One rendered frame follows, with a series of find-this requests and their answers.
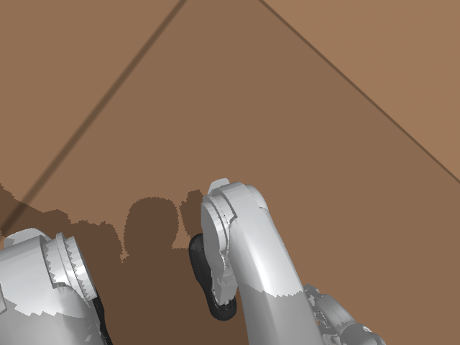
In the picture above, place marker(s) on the left robot foot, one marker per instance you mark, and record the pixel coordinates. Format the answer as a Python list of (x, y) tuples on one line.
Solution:
[(100, 312)]

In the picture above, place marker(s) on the right robot hand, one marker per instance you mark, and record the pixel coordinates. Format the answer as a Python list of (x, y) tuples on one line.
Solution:
[(331, 315)]

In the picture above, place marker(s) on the right robot foot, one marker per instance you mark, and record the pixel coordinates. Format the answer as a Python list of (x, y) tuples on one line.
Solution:
[(202, 273)]

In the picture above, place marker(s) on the right robot arm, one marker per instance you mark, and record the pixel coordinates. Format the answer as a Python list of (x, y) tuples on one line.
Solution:
[(359, 334)]

